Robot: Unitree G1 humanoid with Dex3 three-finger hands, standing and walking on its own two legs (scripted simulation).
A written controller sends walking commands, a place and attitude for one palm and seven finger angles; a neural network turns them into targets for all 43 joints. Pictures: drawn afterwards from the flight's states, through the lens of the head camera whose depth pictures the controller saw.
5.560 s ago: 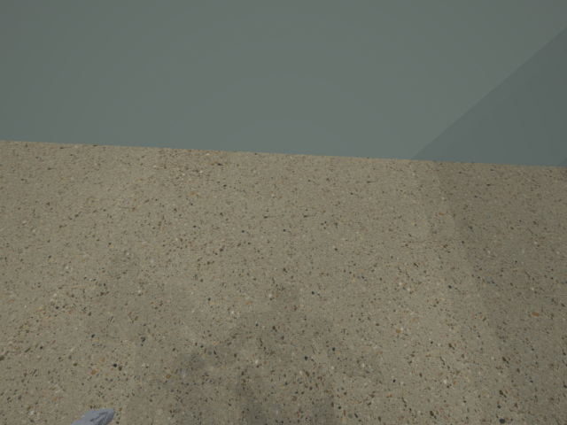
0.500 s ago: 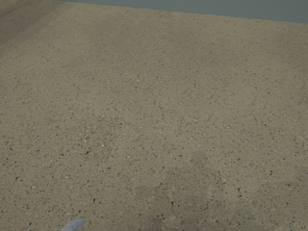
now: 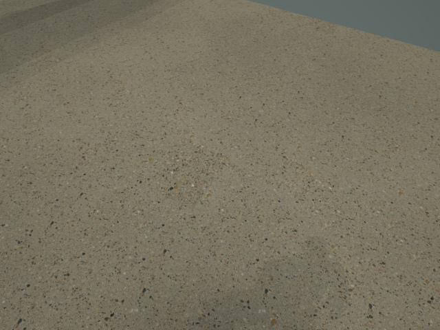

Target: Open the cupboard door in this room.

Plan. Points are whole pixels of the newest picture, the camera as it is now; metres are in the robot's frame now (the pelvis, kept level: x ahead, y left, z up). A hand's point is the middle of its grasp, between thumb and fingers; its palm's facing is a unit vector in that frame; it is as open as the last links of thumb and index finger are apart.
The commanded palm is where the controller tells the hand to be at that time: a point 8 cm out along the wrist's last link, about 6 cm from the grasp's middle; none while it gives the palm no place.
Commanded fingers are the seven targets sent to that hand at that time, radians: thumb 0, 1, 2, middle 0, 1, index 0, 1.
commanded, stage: turn or walk to find it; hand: left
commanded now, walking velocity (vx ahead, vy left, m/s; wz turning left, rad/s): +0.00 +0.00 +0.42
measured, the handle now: out of the picture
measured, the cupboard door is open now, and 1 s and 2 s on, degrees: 0 0 0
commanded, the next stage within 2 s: none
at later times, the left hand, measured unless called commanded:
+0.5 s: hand out of the picture +0.03 +0.19 -0.14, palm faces +0.20 -0.94 -0.29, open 7.4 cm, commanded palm none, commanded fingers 0.00 0.90 0.90 -0.20 -0.30 -0.20 -0.30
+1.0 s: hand out of the picture -0.14 +0.21 -0.18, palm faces +0.45 -0.86 -0.25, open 7.4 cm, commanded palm none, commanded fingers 0.00 0.90 0.90 -0.20 -0.30 -0.20 -0.30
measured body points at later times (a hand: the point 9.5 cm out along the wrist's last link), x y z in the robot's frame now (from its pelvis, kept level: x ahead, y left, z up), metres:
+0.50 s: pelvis -0.03 -0.02 +0.00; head -0.01 -0.05 +0.45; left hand +0.02 +0.24 -0.12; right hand +0.07 -0.25 -0.16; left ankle -0.03 +0.12 -0.71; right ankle +0.00 -0.11 -0.73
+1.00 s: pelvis -0.08 +0.00 +0.00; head -0.06 +0.03 +0.45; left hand -0.16 +0.26 -0.16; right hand +0.11 -0.19 -0.13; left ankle -0.11 +0.10 -0.73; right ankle -0.02 -0.12 -0.69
